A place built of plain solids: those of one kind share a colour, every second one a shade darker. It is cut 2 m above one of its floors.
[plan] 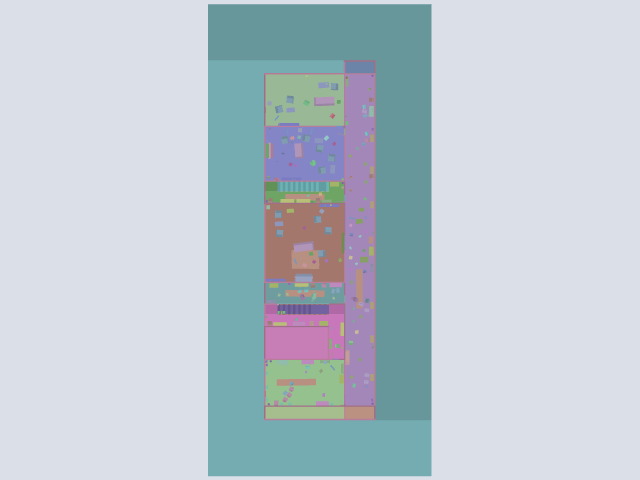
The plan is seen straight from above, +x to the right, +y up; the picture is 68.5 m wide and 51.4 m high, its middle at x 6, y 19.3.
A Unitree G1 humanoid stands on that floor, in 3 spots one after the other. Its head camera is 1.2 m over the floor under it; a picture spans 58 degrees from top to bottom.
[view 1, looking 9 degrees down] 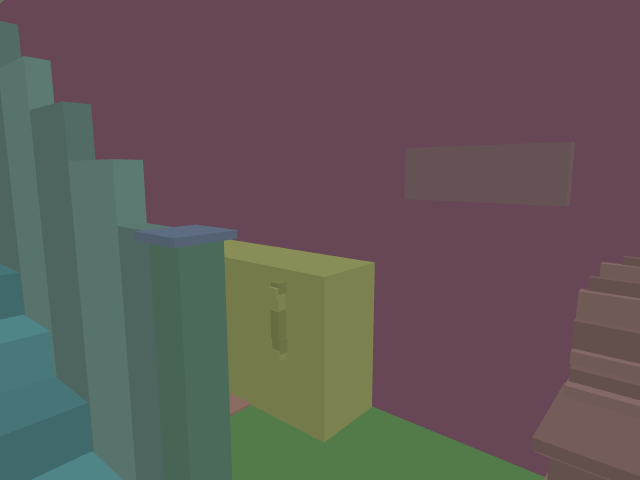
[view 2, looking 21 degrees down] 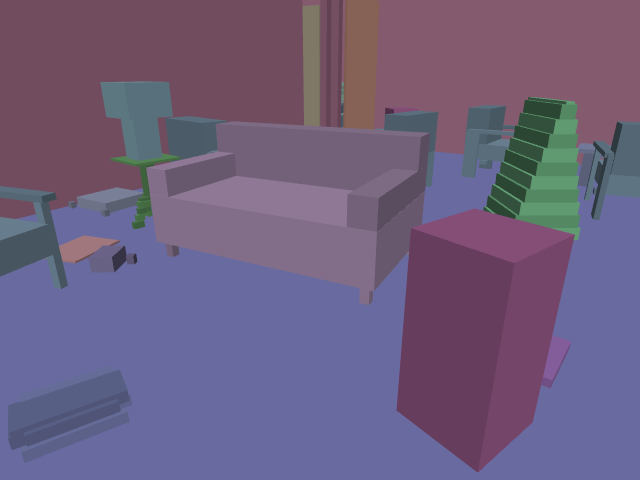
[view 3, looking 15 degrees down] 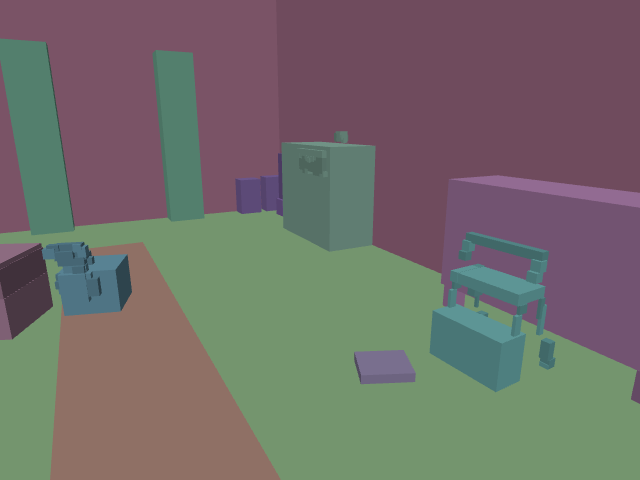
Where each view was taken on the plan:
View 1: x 0.66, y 25.05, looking -50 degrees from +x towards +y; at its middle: wall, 2.33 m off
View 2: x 1.48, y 27.18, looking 32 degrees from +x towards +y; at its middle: sofa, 2.36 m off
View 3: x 6.08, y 3.98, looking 152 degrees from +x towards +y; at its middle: chest_drawers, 4.35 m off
